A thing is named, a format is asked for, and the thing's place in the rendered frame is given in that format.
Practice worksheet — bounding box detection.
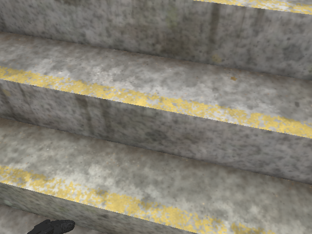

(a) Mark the left robot hand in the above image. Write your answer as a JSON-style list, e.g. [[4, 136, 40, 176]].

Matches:
[[27, 219, 75, 234]]

